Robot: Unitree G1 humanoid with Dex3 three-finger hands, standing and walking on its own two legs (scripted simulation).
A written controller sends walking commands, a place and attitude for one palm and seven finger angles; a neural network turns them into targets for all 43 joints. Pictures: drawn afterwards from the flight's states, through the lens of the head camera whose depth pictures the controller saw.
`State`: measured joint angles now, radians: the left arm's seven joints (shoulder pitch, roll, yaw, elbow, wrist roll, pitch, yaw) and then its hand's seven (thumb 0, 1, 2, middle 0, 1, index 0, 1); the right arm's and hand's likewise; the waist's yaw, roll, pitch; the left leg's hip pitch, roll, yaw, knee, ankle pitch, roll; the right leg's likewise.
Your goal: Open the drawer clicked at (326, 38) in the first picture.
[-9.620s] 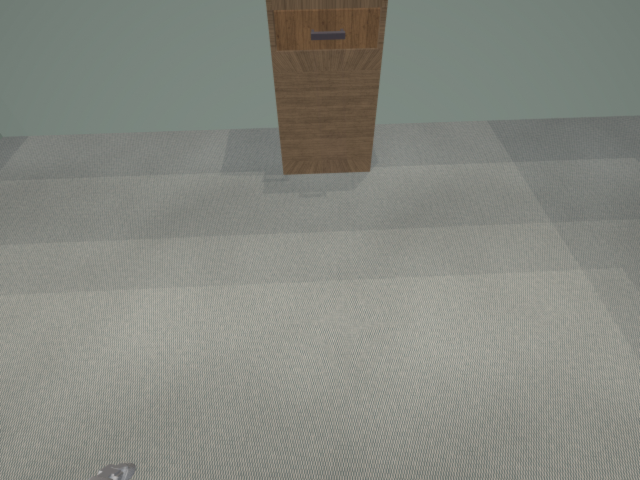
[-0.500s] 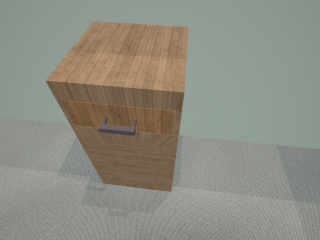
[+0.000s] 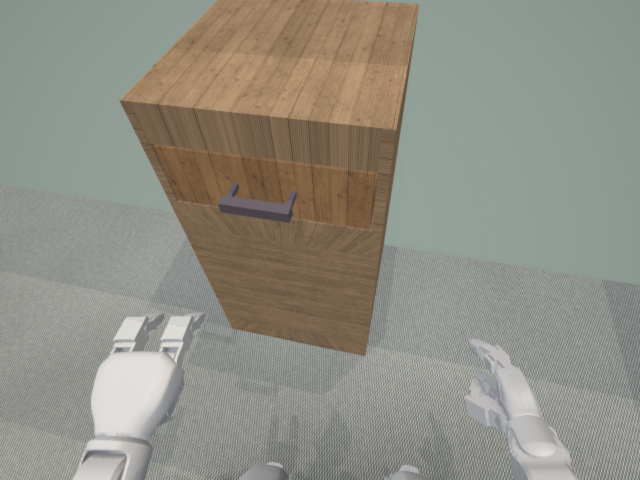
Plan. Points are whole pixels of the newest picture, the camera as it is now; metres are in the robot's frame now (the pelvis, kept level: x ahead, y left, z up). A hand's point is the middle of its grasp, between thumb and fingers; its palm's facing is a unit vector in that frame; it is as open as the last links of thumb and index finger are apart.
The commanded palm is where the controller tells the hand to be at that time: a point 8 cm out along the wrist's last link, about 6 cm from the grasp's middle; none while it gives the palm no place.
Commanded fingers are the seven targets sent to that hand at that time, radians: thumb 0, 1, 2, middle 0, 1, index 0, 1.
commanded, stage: raise the hand with hooked fingers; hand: left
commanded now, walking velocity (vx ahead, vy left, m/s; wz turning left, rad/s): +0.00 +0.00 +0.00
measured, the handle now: (259, 200) +0.55 +0.21 -0.03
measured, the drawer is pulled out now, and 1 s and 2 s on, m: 0.00 0.00 0.00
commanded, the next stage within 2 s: move the hooked fingers above the handle in 1.32 s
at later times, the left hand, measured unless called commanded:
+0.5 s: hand (149, 303) +0.28 +0.26 +0.07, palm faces +0.07 -0.08 -0.99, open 12.4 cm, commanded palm +0.26 +0.25 +0.13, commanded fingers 0.00 -0.38 0.35 -0.29 -1.12 -0.29 -1.12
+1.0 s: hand (137, 226) +0.34 +0.27 +0.13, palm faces +0.02 -0.04 -1.00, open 13.8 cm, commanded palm +0.31 +0.27 +0.18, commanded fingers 0.00 -0.50 0.30 -0.30 -1.20 -0.30 -1.20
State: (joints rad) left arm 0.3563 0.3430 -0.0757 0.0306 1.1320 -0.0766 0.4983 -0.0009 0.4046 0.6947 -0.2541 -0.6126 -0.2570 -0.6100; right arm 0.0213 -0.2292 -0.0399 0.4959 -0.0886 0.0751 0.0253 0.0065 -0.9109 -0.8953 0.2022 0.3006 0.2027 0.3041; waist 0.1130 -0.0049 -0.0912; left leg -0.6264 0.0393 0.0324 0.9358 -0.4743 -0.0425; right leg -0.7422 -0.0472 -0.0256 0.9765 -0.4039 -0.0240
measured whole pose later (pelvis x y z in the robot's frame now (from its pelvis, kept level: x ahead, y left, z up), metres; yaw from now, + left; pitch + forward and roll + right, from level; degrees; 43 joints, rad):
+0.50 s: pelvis +0.01 +0.02 +0.04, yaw -1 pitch +6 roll +1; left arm 0.17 0.39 -0.02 0.04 1.02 -0.06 0.34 0.00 -0.17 0.45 -0.29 -0.99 -0.30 -0.98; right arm 0.17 -0.28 -0.07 0.63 -0.05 0.07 -0.03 0.01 -0.91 -0.90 0.20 0.30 0.20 0.30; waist 0.05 0.05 -0.02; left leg -0.41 0.02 0.05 0.68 -0.38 -0.01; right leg -0.51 -0.05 -0.02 0.70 -0.29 0.01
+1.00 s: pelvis +0.03 +0.03 +0.06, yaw +0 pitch +3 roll +0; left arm -0.11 0.48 -0.03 0.10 0.96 -0.05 0.06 0.00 -0.49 0.31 -0.32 -1.20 -0.32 -1.20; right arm 0.11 -0.23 0.00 0.62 -0.02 0.11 -0.03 0.01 -0.91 -0.89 0.21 0.30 0.21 0.30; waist 0.09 0.08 0.00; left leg -0.23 0.02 0.03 0.48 -0.31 -0.01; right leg -0.32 -0.05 -0.05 0.50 -0.24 0.02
